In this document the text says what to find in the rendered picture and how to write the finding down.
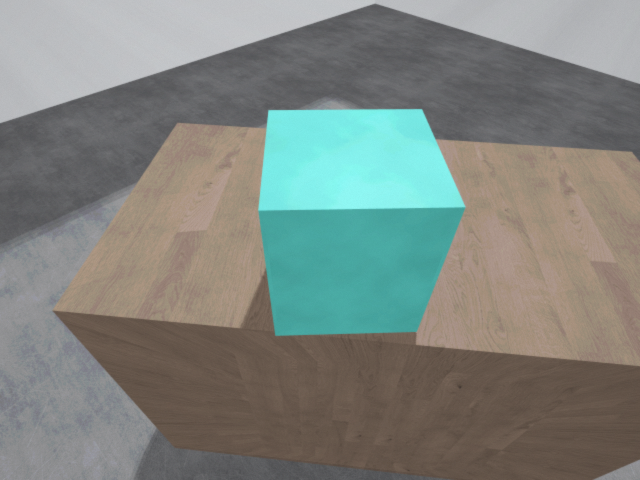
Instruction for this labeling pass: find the pedestal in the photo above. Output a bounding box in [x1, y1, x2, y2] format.
[52, 123, 640, 480]

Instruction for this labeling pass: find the carton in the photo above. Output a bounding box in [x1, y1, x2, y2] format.
[258, 109, 466, 336]

